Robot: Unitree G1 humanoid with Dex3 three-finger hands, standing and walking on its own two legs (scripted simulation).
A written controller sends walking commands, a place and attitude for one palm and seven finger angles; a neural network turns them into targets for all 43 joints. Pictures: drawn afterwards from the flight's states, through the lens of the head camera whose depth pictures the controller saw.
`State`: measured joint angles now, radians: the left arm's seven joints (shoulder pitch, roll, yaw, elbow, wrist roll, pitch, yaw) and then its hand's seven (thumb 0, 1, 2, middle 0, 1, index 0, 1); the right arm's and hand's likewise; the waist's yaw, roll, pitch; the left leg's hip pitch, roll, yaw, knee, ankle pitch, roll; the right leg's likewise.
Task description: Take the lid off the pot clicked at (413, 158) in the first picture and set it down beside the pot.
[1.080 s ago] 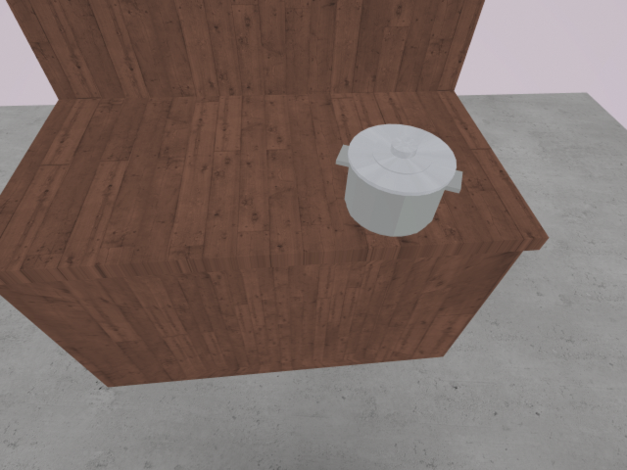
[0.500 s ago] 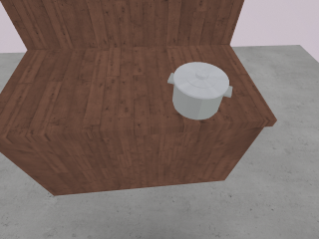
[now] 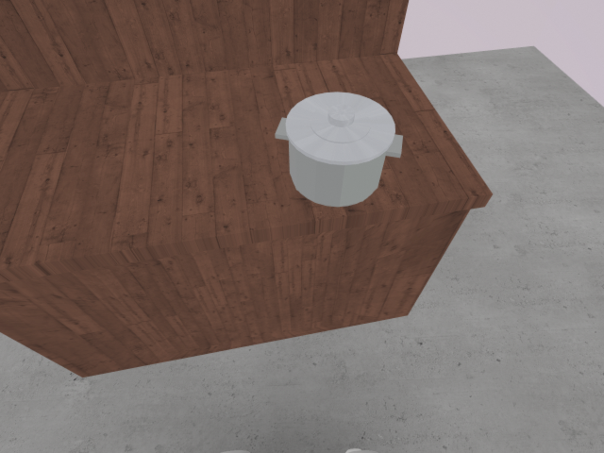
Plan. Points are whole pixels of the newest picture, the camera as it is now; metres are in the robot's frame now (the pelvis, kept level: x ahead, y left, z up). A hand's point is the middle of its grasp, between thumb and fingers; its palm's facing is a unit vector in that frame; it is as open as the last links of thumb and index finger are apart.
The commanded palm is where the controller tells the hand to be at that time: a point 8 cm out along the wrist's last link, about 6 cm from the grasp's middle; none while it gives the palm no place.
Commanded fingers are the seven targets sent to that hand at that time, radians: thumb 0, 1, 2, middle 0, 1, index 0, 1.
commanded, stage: walk to a spot facing it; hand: left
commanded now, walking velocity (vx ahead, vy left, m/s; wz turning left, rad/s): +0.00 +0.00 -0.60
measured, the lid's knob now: (341, 115) +0.64 -0.02 +0.07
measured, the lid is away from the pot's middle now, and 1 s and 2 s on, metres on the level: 0.00 0.00 0.00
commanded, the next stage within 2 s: none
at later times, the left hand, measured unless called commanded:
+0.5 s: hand out of the picture +0.12 +0.20 -0.16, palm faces -0.16 -0.96 -0.23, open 7.4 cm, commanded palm none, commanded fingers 0.00 0.90 0.90 -0.20 -0.30 -0.20 -0.30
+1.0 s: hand (267, 422) +0.18 +0.07 -0.15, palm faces -0.55 -0.81 -0.22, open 7.4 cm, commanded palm none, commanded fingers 0.00 0.90 0.90 -0.20 -0.30 -0.20 -0.30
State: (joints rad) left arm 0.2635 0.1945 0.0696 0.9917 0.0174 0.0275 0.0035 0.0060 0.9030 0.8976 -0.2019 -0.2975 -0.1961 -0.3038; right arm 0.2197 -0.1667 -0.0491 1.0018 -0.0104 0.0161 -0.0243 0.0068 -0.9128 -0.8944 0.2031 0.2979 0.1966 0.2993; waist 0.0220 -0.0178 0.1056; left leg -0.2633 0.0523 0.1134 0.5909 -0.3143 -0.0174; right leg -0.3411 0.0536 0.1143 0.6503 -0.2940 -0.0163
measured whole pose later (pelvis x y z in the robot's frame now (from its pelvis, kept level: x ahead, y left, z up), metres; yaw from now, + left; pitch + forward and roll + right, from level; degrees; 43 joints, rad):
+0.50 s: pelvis -0.01 +0.00 +0.01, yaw -15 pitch +1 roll +1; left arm 0.21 0.28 0.10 0.84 0.02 0.05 -0.01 0.01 0.90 0.90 -0.20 -0.30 -0.20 -0.30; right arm 0.13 -0.19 -0.03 0.82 -0.01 0.01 -0.02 0.01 -0.91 -0.89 0.20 0.30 0.20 0.30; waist 0.05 -0.08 0.09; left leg -0.21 0.00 -0.01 0.48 -0.29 -0.01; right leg -0.54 0.11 0.12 1.00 -0.40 0.04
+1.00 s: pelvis +0.00 -0.05 +0.01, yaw -35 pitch +1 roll +0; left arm 0.21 0.23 0.05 0.85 0.02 0.04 0.00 0.01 0.90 0.90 -0.20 -0.30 -0.20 -0.30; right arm 0.18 -0.25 -0.05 0.85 -0.01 0.05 -0.02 0.01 -0.91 -0.89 0.20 0.30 0.19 0.30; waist 0.00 -0.03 0.11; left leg -0.45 0.05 0.02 0.89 -0.44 -0.07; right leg -0.27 0.09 0.13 0.51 -0.24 -0.04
